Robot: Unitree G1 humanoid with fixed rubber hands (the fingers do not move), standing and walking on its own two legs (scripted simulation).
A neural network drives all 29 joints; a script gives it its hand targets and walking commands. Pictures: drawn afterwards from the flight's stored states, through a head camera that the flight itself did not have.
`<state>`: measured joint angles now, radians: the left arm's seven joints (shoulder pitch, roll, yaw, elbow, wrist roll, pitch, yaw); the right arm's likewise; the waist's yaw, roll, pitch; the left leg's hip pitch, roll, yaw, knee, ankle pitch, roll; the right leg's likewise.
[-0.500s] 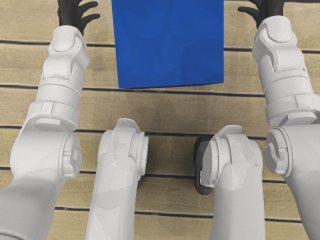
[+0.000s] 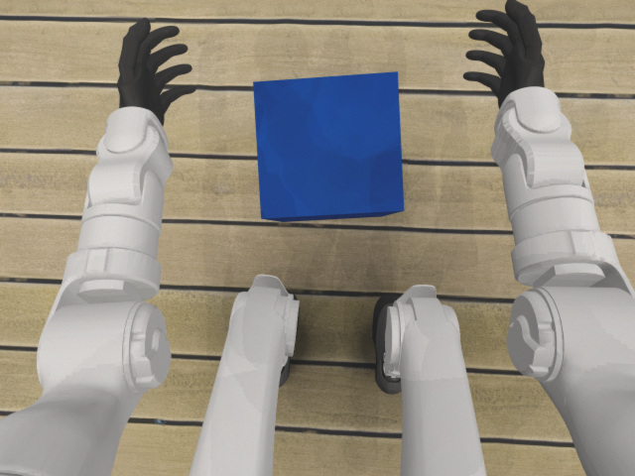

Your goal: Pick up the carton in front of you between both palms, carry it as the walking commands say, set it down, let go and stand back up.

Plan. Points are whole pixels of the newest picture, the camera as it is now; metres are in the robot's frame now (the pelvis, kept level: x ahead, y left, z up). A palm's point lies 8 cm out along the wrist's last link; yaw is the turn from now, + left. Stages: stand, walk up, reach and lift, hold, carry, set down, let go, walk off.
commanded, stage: set down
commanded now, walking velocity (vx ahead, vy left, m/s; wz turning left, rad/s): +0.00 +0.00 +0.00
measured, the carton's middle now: (329, 161) +0.49 +0.03 -0.39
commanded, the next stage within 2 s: let go in 0.34 s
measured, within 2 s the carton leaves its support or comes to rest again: neither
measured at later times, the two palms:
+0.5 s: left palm (43, 63) +0.47 +0.23 +0.03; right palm (627, 40) +0.51 -0.17 +0.03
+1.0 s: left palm out of the picture +0.33 +0.24 +0.16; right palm out of the picture +0.35 -0.21 +0.15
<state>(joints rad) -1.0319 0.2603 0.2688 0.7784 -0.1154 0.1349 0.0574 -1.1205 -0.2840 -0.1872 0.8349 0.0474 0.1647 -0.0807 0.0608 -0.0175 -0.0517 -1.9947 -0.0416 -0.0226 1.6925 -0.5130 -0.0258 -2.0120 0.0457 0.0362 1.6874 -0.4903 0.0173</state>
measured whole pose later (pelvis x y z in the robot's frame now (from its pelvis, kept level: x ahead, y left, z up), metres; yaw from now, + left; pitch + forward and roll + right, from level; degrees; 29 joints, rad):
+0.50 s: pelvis +0.03 +0.00 +0.14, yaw -1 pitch +44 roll +0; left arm -0.84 0.22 0.32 0.76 0.03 0.10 -0.04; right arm -0.92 -0.20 -0.25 0.80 -0.09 0.14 -0.05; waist 0.05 -0.02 -0.12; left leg -1.54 -0.03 -0.04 1.14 -0.36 -0.02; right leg -1.55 0.04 0.04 1.13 -0.34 0.01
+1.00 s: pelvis +0.10 +0.01 +0.24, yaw -1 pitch +20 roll +0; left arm 0.00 0.19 0.09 0.53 -0.02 -0.02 -0.07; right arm -0.05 -0.17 -0.11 0.55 -0.04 -0.01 0.00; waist 0.04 0.02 -0.07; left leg -0.69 -0.03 -0.04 0.65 -0.31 0.00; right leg -0.69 0.02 0.05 0.63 -0.29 0.01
